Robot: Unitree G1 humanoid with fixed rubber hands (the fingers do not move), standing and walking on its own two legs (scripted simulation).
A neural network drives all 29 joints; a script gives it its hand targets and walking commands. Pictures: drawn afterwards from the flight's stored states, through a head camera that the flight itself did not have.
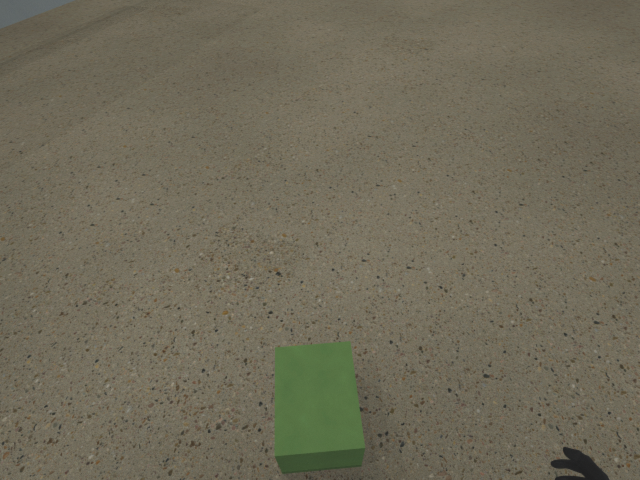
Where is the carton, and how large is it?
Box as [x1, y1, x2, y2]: [275, 341, 364, 473]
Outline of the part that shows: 349,341 275,347 275,457 282,473 361,465 364,451 364,442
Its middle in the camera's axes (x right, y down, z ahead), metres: -0.01 +0.47 +1.11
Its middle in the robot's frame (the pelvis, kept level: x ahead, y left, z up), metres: +0.46 +0.04 -0.66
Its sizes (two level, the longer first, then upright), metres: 0.289 0.223 0.193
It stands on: the floor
